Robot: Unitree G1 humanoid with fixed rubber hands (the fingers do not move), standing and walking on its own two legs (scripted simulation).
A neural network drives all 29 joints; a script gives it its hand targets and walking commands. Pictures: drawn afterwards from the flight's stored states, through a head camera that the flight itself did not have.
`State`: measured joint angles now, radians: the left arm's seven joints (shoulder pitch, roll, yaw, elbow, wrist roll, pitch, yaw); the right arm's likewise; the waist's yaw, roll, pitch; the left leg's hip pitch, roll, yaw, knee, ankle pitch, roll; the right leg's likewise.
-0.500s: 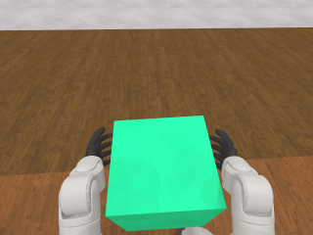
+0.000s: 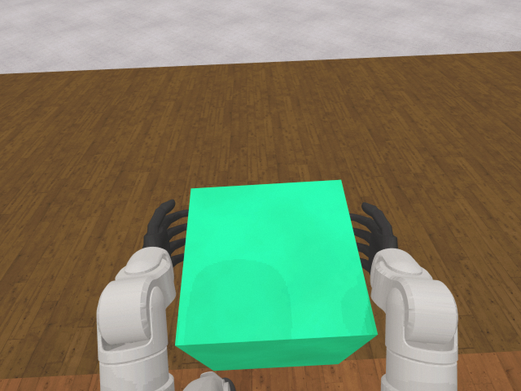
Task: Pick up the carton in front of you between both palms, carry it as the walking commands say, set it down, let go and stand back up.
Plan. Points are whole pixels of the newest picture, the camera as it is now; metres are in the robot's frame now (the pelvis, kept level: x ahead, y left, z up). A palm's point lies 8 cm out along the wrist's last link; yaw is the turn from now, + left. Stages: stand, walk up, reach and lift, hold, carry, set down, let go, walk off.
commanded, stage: carry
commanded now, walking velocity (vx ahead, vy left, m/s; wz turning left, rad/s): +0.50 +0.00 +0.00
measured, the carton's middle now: (271, 284) +0.27 +0.00 +0.02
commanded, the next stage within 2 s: none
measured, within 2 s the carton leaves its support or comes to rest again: neither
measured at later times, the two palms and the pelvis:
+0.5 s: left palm (181, 83) +0.69 +0.18 +0.12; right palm (318, 82) +0.68 -0.12 +0.11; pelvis +0.32 +0.03 -0.01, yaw +0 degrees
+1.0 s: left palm (204, 40) +1.04 +0.17 +0.06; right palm (303, 38) +1.04 -0.13 +0.06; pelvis +0.68 +0.01 -0.05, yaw -1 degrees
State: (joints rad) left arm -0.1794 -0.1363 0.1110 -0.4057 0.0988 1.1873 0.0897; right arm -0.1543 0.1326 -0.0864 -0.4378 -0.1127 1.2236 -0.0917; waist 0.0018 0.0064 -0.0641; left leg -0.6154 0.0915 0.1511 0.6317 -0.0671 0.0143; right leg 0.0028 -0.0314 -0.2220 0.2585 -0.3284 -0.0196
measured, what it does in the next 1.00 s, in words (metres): walks ahead: left foot, then right foot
